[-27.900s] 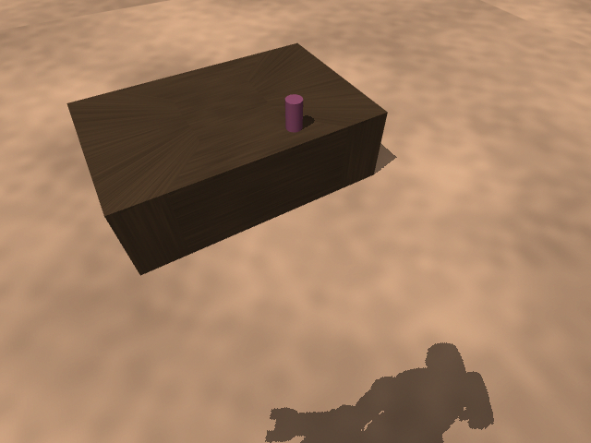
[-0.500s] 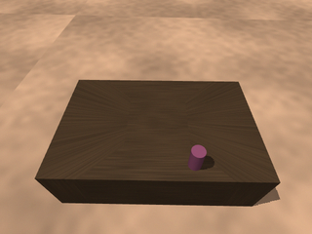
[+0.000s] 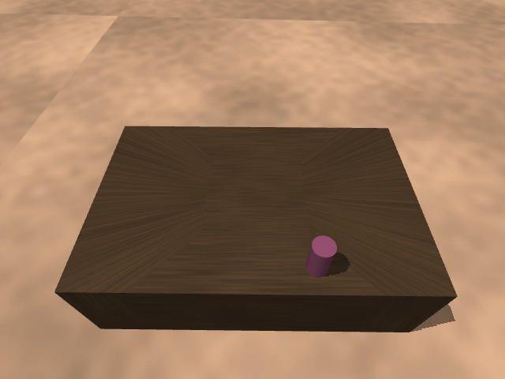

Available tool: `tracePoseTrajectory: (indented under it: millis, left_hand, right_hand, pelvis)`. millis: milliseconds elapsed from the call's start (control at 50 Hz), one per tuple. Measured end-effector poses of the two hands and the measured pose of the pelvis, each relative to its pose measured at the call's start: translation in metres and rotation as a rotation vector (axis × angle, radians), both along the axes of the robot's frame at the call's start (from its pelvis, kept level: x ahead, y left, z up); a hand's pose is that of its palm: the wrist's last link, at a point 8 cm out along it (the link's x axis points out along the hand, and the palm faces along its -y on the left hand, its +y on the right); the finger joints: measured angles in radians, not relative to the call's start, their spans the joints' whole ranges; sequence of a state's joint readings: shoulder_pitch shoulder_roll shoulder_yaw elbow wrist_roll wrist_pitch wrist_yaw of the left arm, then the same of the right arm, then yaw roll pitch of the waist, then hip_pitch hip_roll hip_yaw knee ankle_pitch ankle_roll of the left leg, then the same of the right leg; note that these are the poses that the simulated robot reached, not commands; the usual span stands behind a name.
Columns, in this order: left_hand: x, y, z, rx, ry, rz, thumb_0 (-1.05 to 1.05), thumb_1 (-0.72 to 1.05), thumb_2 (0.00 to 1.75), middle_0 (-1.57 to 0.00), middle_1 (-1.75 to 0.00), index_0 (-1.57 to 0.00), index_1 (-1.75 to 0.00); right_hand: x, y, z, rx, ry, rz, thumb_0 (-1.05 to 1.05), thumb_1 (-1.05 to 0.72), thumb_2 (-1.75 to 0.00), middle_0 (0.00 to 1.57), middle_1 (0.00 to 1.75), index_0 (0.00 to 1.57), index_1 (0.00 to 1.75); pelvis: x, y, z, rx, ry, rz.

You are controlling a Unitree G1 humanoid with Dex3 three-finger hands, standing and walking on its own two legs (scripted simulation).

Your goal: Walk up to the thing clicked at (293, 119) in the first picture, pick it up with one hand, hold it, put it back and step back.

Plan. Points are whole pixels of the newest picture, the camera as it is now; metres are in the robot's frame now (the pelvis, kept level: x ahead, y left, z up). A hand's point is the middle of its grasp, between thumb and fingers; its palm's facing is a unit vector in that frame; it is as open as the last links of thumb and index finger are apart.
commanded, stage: stand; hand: right
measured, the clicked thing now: (320, 257) +0.48 -0.20 -0.36
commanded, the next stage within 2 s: step back in 0.68 s
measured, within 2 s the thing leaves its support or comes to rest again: neither
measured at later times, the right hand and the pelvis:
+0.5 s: hand out of the picture +0.07 -0.25 -0.16, palm faces -0.02 +0.94 -0.35, open 7.4 cm; pelvis +0.01 +0.00 +0.00, yaw +0 degrees
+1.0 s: hand out of the picture +0.06 -0.28 -0.18, palm faces -0.01 +0.93 -0.37, open 7.4 cm; pelvis -0.05 +0.00 -0.02, yaw +0 degrees
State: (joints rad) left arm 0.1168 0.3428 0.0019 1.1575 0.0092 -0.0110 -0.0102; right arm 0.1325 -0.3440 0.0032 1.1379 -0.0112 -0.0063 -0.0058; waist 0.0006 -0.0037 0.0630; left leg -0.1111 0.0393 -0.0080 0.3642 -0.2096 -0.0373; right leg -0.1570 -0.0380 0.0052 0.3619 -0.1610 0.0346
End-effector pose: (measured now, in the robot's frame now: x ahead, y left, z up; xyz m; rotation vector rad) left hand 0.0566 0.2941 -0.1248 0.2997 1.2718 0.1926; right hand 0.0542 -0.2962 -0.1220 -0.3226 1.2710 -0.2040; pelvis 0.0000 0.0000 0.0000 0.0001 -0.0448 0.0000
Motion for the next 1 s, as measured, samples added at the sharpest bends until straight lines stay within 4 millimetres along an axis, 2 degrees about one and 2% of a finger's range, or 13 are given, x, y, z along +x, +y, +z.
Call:
tracePoseTrajectory:
  millis: [320, 700, 840, 940, 1000]
  left_hand:
    - [0.017, 0.002, 0.002, -0.001, -0.037, -0.006, 0.00, 0.90, 0.90, -0.20, -0.30, -0.20, -0.30]
    - [0.006, 0.007, 0.001, 0.001, -0.010, 0.006, 0.00, 0.90, 0.90, -0.20, -0.30, -0.20, -0.30]
    - [0.005, 0.017, -0.002, 0.047, -0.025, 0.003, 0.00, 0.90, 0.90, -0.21, -0.30, -0.20, -0.30]
    - [-0.003, 0.016, -0.004, 0.074, -0.025, -0.020, 0.00, 0.90, 0.90, -0.20, -0.30, -0.20, -0.30]
    - [-0.009, 0.015, -0.004, 0.076, -0.036, -0.036, 0.00, 0.90, 0.90, -0.21, -0.30, -0.20, -0.30]
  right_hand:
    - [0.016, 0.002, 0.004, -0.005, -0.030, -0.001, 0.00, -0.91, -0.90, 0.20, 0.30, 0.20, 0.30]
    - [0.009, 0.004, 0.002, 0.002, -0.009, -0.010, 0.00, -0.91, -0.90, 0.20, 0.30, 0.20, 0.30]
    - [0.007, -0.008, -0.004, -0.004, -0.012, -0.019, 0.00, -0.91, -0.90, 0.21, 0.30, 0.20, 0.30]
    - [0.003, -0.022, -0.014, -0.013, -0.023, -0.017, 0.00, -0.91, -0.90, 0.20, 0.30, 0.20, 0.30]
    - [-0.003, -0.024, -0.017, -0.022, -0.025, -0.012, 0.00, -0.91, -0.90, 0.20, 0.30, 0.20, 0.30]
  pelvis:
    - [0.006, 0.003, 0.001, -0.001, -0.003, 0.001]
    - [0.004, 0.005, 0.001, 0.000, 0.002, 0.000]
    - [-0.019, 0.000, -0.009, 0.008, 0.015, -0.006]
    - [-0.035, -0.006, -0.018, 0.003, 0.020, -0.001]
    - [-0.046, -0.001, -0.021, 0.015, 0.019, -0.005]
